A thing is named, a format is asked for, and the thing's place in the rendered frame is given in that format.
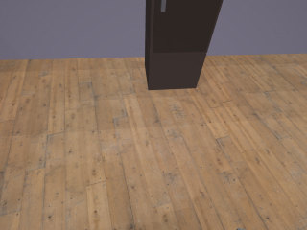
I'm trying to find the cupboard door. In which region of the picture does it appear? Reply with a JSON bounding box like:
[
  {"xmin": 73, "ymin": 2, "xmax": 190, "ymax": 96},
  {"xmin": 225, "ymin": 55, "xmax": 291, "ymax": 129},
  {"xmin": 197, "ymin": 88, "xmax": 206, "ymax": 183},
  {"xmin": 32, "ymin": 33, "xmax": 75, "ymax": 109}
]
[{"xmin": 153, "ymin": 0, "xmax": 222, "ymax": 53}]

